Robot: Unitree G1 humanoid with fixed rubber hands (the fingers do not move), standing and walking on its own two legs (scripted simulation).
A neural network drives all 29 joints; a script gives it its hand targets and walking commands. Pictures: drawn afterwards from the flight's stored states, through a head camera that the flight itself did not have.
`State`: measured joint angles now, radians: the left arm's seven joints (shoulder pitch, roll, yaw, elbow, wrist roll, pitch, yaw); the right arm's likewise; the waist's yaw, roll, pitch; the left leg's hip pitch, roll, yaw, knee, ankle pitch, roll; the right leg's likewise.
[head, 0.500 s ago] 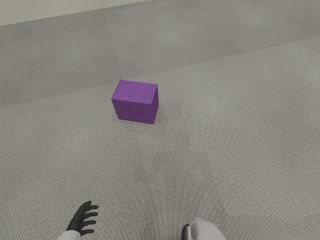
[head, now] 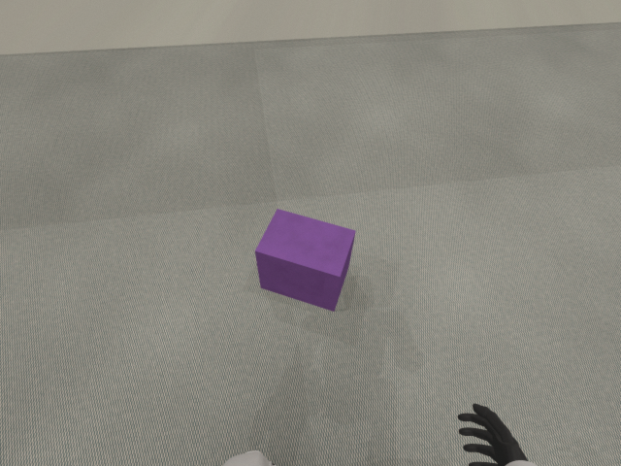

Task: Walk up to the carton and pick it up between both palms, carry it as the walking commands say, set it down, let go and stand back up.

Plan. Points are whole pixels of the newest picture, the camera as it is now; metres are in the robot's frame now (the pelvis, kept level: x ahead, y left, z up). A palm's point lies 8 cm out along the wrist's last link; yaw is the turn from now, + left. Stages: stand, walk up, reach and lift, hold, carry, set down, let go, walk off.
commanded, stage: walk up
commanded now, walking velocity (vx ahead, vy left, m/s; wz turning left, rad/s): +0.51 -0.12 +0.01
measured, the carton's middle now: (306, 260) +0.81 +0.05 -0.64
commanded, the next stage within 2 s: none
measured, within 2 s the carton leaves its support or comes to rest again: neither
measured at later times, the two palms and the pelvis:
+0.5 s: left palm (222, 307) +0.36 +0.18 -0.12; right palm out of the picture +0.12 -0.27 -0.14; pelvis +0.22 -0.05 +0.00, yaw +0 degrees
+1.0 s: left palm (185, 366) +0.27 +0.22 -0.14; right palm (464, 306) +0.39 -0.23 -0.12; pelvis +0.31 +0.00 +0.01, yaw +2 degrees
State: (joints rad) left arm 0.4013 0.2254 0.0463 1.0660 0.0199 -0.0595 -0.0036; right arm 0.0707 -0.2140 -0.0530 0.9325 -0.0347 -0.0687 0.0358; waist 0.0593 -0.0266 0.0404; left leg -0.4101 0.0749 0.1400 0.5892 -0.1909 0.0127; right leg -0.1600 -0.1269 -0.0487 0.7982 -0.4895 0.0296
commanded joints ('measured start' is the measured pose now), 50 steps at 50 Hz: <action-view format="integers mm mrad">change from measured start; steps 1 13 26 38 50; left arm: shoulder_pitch -39 -304 19 -41 57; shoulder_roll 93 20 242 100 -35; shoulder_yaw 25 2 64 27 -20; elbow -68 -123 -13 -22 9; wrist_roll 8 8 4 12 -24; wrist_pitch -9 70 6 -2 75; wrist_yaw -2 -47 7 25 47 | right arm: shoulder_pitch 407 387 480 249 212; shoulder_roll -277 -107 -72 -34 -151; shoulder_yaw -54 -12 -18 -21 -16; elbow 76 86 158 110 91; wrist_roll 10 11 10 -3 28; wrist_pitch -13 -38 26 112 51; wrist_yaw -21 -43 -65 -8 -63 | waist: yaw -146 -89 -4 -51 -63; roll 156 188 -136 -155 312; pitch -142 52 -258 16 -35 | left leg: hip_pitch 535 355 -89 -120 204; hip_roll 411 228 21 16 255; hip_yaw -635 -114 -165 -121 -367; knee -362 -377 618 374 -335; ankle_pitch -34 542 -407 9 299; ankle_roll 113 70 -30 -64 65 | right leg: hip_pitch -527 -459 269 -110 -153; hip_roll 3 11 -392 -200 74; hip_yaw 125 -18 499 107 -56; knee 483 88 -511 -643 -229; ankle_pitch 55 389 570 210 62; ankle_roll -48 13 -217 -115 -18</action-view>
